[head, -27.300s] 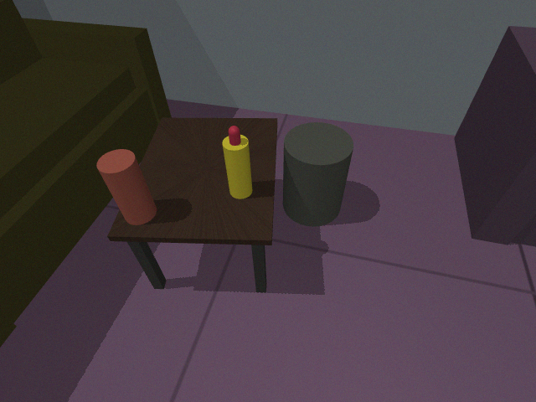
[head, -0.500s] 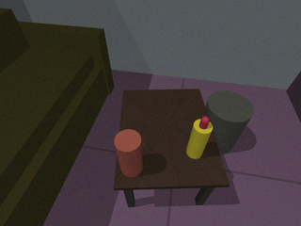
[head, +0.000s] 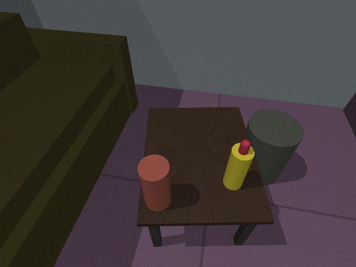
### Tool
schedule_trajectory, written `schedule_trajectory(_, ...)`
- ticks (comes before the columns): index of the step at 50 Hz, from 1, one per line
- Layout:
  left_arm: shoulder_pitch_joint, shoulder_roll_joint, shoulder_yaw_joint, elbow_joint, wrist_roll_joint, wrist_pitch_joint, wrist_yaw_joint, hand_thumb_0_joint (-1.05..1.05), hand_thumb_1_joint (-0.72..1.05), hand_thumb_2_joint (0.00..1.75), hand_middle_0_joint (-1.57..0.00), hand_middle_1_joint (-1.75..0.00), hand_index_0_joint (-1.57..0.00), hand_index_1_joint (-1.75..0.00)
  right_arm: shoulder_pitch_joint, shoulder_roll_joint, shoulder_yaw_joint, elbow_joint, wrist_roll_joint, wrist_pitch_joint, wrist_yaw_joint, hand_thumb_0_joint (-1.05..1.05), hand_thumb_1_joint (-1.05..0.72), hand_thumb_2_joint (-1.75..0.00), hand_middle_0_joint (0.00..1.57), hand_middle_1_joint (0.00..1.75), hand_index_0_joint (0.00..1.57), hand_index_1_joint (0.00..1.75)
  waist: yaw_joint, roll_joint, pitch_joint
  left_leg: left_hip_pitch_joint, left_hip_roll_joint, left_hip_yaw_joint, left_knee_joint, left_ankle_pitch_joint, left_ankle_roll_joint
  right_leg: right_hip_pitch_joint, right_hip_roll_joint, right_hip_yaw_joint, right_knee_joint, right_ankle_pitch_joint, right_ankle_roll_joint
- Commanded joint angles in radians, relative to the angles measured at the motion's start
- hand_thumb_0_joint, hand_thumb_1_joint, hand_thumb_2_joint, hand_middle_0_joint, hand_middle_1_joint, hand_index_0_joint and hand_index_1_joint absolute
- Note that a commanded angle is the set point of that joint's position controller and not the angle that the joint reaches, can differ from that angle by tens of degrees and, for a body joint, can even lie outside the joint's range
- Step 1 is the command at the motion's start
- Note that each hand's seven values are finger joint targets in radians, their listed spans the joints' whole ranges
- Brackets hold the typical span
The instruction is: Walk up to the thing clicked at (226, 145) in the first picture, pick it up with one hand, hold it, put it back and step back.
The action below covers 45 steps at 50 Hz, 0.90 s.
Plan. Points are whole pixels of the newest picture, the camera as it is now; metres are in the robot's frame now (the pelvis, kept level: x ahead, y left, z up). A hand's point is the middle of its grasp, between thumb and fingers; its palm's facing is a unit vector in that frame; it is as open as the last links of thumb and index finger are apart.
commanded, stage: stand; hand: right
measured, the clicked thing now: (238, 163) +0.55 -0.21 -0.24
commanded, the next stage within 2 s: step back in 0.80 s
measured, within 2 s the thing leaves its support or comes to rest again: neither
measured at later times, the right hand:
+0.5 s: hand out of the picture +0.06 -0.25 -0.16, palm faces -0.01 +0.94 -0.35, open 7.4 cm
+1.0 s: hand out of the picture +0.06 -0.28 -0.17, palm faces -0.01 +0.93 -0.36, open 7.4 cm
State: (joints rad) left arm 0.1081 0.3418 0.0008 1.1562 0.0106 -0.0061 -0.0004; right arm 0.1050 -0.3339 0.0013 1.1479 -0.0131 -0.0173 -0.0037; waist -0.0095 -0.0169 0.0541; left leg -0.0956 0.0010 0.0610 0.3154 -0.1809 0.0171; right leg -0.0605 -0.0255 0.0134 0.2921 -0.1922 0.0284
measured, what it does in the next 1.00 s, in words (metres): stands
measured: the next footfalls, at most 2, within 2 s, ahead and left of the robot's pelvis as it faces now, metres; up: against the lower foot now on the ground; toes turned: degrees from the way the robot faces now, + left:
left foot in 1.46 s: -0.10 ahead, +0.10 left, +0.00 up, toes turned +2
right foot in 1.90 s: -0.22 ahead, -0.14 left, +0.00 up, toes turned +0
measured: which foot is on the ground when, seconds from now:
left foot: down 0.00-1.00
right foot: down 0.00-1.00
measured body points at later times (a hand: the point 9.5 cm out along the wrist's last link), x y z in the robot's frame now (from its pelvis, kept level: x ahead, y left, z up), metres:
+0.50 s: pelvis -0.01 +0.00 +0.00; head +0.00 +0.01 +0.45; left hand +0.06 +0.29 -0.14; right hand +0.06 -0.30 -0.13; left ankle +0.00 +0.10 -0.75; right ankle -0.02 -0.14 -0.75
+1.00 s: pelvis -0.04 -0.02 -0.01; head +0.02 -0.02 +0.43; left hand +0.05 +0.30 -0.14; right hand +0.06 -0.33 -0.14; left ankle +0.00 +0.10 -0.75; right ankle -0.04 -0.14 -0.74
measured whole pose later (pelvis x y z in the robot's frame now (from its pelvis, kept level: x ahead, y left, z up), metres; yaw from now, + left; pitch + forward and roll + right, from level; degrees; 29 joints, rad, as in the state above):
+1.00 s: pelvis -0.04 -0.02 -0.01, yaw +0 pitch -1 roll +1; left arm 0.11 0.40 0.05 1.01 0.01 0.03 0.00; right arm 0.06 -0.36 -0.04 1.03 -0.01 0.03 0.01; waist -0.01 -0.02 0.15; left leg -0.27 0.02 0.05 0.50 -0.21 0.01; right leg -0.26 0.00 0.00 0.63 -0.33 -0.03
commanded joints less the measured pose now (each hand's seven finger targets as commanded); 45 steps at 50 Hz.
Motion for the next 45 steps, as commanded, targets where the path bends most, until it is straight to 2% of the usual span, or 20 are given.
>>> schedule_trajectory(1, -0.033, 0.202, 0.033, -0.055, 0.000, -0.020, 0.015, 0.00, 0.90, 0.90, -0.20, -0.30, -0.20, -0.30, -0.026, -0.212, -0.038, -0.051, 0.003, -0.018, -0.018, 0.00, -0.90, -0.90, 0.20, 0.30, 0.20, 0.30, 0.000, 0.018, -0.068, 0.036, 0.139, -0.110, -0.047, 0.182, -0.002, -0.029, -0.109, 0.080, -0.034, 0.177, -0.038)
schedule_trajectory(3, -0.035, 0.206, 0.034, -0.056, 0.001, -0.021, 0.016, 0.00, 0.90, 0.90, -0.20, -0.30, -0.20, -0.30, -0.026, -0.214, -0.040, -0.052, 0.003, -0.018, -0.017, 0.00, -0.90, -0.90, 0.20, 0.30, 0.20, 0.30, -0.001, 0.012, -0.075, 0.041, 0.144, -0.115, -0.047, 0.189, 0.001, -0.026, -0.109, 0.077, -0.027, 0.178, -0.041)
schedule_trajectory(7, -0.021, 0.198, 0.033, -0.052, 0.001, -0.021, 0.013, 0.00, 0.90, 0.90, -0.20, -0.30, -0.20, -0.30, -0.023, -0.216, -0.041, -0.052, 0.003, -0.017, -0.014, 0.00, -0.90, -0.90, 0.20, 0.30, 0.20, 0.30, 0.002, 0.022, -0.057, 0.019, 0.138, -0.116, -0.057, 0.140, 0.005, -0.031, -0.110, 0.079, -0.040, 0.144, -0.041)
schedule_trajectory(8, -0.020, 0.202, 0.035, -0.051, -0.001, -0.021, 0.012, 0.00, 0.90, 0.90, -0.20, -0.30, -0.20, -0.30, -0.022, -0.216, -0.041, -0.050, 0.004, -0.017, -0.014, 0.00, -0.90, -0.90, 0.20, 0.30, 0.20, 0.30, 0.000, 0.019, -0.046, 0.019, 0.135, -0.117, -0.064, 0.102, 0.003, -0.044, -0.109, 0.083, -0.047, 0.123, -0.042)
schedule_trajectory(11, -0.024, 0.203, 0.035, -0.058, 0.002, -0.024, 0.012, 0.00, 0.90, 0.90, -0.20, -0.30, -0.20, -0.30, -0.025, -0.215, -0.042, -0.055, 0.003, -0.020, -0.012, 0.00, -0.90, -0.90, 0.20, 0.30, 0.20, 0.30, -0.001, 0.012, -0.064, 0.033, 0.141, -0.122, -0.056, 0.144, 0.002, -0.043, -0.108, 0.078, -0.040, 0.134, -0.043)
schedule_trajectory(12, -0.020, 0.197, 0.033, -0.057, 0.001, -0.024, 0.012, 0.00, 0.90, 0.90, -0.20, -0.30, -0.20, -0.30, -0.023, -0.217, -0.043, -0.051, 0.003, -0.019, -0.012, 0.00, -0.90, -0.90, 0.20, 0.30, 0.20, 0.30, 0.000, 0.016, -0.050, 0.023, 0.136, -0.121, -0.063, 0.103, 0.001, -0.056, -0.107, 0.082, -0.052, 0.111, -0.042)
schedule_trajectory(15, -0.022, 0.200, 0.034, -0.063, 0.001, -0.023, 0.012, 0.00, 0.90, 0.90, -0.20, -0.30, -0.20, -0.30, -0.018, -0.221, -0.046, -0.053, 0.001, -0.016, -0.011, 0.00, -0.90, -0.90, 0.20, 0.30, 0.20, 0.30, -0.001, 0.018, -0.062, 0.014, 0.138, -0.123, -0.064, 0.084, 0.006, -0.036, -0.110, 0.082, -0.051, 0.102, -0.045)
schedule_trajectory(22, -0.019, 0.206, 0.031, -0.069, 0.000, -0.028, 0.014, 0.00, 0.90, 0.90, -0.20, -0.30, -0.20, -0.30, -0.015, -0.215, -0.044, -0.053, 0.003, -0.019, -0.012, 0.00, -0.90, -0.90, 0.20, 0.30, 0.20, 0.30, -0.002, 0.019, -0.095, 0.040, 0.144, -0.120, -0.040, 0.213, 0.004, -0.018, -0.114, 0.076, -0.029, 0.197, -0.045)
schedule_trajectory(26, -0.016, 0.207, 0.030, -0.069, 0.000, -0.026, 0.014, 0.00, 0.90, 0.90, -0.20, -0.30, -0.20, -0.30, -0.018, -0.217, -0.044, -0.053, 0.003, -0.018, -0.011, 0.00, -0.90, -0.90, 0.20, 0.30, 0.20, 0.30, 0.000, 0.026, -0.077, 0.026, 0.142, -0.122, -0.048, 0.176, 0.003, -0.022, -0.112, 0.074, -0.034, 0.159, -0.045)
schedule_trajectory(30, -0.009, 0.205, 0.033, -0.066, 0.000, -0.021, 0.010, 0.00, 0.90, 0.90, -0.20, -0.30, -0.20, -0.30, -0.012, -0.219, -0.044, -0.050, 0.002, -0.018, -0.011, 0.00, -0.90, -0.90, 0.20, 0.30, 0.20, 0.30, 0.002, 0.036, -0.041, 0.003, 0.135, -0.127, -0.075, 0.078, 0.001, -0.051, -0.108, 0.078, -0.047, 0.087, -0.046)
schedule_trajectory(33, -0.013, 0.203, 0.030, -0.069, 0.002, -0.025, 0.011, 0.00, 0.90, 0.90, -0.20, -0.30, -0.20, -0.30, -0.014, -0.216, -0.044, -0.055, 0.004, -0.019, -0.009, 0.00, -0.90, -0.90, 0.20, 0.30, 0.20, 0.30, 0.002, 0.004, -0.063, 0.012, 0.142, -0.129, -0.058, 0.150, 0.006, -0.031, -0.111, 0.074, -0.040, 0.132, -0.045)
schedule_trajectory(34, -0.016, 0.208, 0.034, -0.072, 0.001, -0.025, 0.011, 0.00, 0.90, 0.90, -0.20, -0.30, -0.20, -0.30, -0.009, -0.217, -0.045, -0.054, 0.002, -0.020, -0.010, 0.00, -0.90, -0.90, 0.20, 0.30, 0.20, 0.30, 0.002, 0.010, -0.063, 0.013, 0.137, -0.125, -0.064, 0.126, 0.004, -0.039, -0.110, 0.077, -0.045, 0.113, -0.045)
schedule_trajectory(39, -0.024, 0.209, 0.032, -0.078, 0.001, -0.025, 0.011, 0.00, 0.90, 0.90, -0.20, -0.30, -0.20, -0.30, -0.016, -0.218, -0.046, -0.057, 0.002, -0.020, -0.009, 0.00, -0.90, -0.90, 0.20, 0.30, 0.20, 0.30, 0.000, 0.016, -0.072, 0.018, 0.142, -0.128, -0.059, 0.148, 0.002, -0.032, -0.112, 0.075, -0.040, 0.125, -0.048)
schedule_trajectory(40, -0.031, 0.271, 0.074, -0.121, -0.014, -0.012, 0.014, 0.00, 0.90, 0.90, -0.20, -0.30, -0.20, -0.30, -0.045, -0.277, -0.070, -0.075, 0.005, -0.001, -0.004, 0.00, -0.90, -0.90, 0.20, 0.30, 0.20, 0.30, 0.003, 0.017, 0.046, -0.053, 0.133, -0.157, 0.020, 0.279, 0.025, -0.143, -0.071, 0.079, 0.065, 0.256, -0.041)
schedule_trajectory(41, -0.012, 0.259, 0.074, -0.134, -0.015, -0.006, 0.019, 0.00, 0.90, 0.90, -0.20, -0.30, -0.20, -0.30, -0.030, -0.271, -0.074, -0.092, 0.011, 0.005, -0.005, 0.00, -0.90, -0.90, 0.20, 0.30, 0.20, 0.30, 0.001, 0.035, 0.004, -0.034, 0.153, -0.150, 0.035, 0.345, 0.044, -0.138, -0.053, 0.048, 0.115, 0.244, -0.047)
schedule_trajectory(44, 0.022, 0.221, 0.073, -0.162, -0.012, 0.006, 0.021, 0.00, 0.90, 0.90, -0.20, -0.30, -0.20, -0.30, -0.027, -0.288, -0.092, -0.132, 0.017, 0.017, -0.004, 0.00, -0.90, -0.90, 0.20, 0.30, 0.20, 0.30, -0.003, 0.092, -0.081, -0.030, 0.221, -0.185, 0.045, 0.435, 0.123, -0.125, 0.002, -0.002, 0.262, 0.151, -0.049)
schedule_trajectory(45, 0.034, 0.210, 0.072, -0.176, -0.009, 0.013, 0.019, 0.00, 0.90, 0.90, -0.20, -0.30, -0.20, -0.30, -0.040, -0.301, -0.102, -0.153, 0.015, 0.022, -0.004, 0.00, -0.90, -0.90, 0.20, 0.30, 0.20, 0.30, 0.000, 0.128, -0.103, -0.051, 0.246, -0.198, 0.047, 0.408, 0.152, -0.123, 0.016, -0.010, 0.323, 0.052, -0.050)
